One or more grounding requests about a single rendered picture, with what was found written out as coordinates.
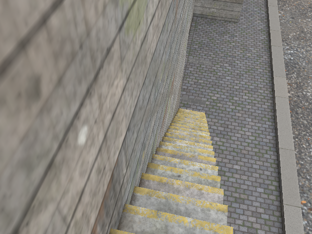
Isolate stairs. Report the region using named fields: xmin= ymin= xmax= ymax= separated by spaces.
xmin=109 ymin=108 xmax=234 ymax=234

